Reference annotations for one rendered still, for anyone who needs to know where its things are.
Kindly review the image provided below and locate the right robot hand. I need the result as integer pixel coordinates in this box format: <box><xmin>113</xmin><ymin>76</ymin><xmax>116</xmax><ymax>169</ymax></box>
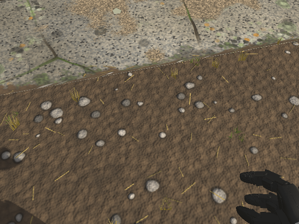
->
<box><xmin>235</xmin><ymin>169</ymin><xmax>299</xmax><ymax>224</ymax></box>

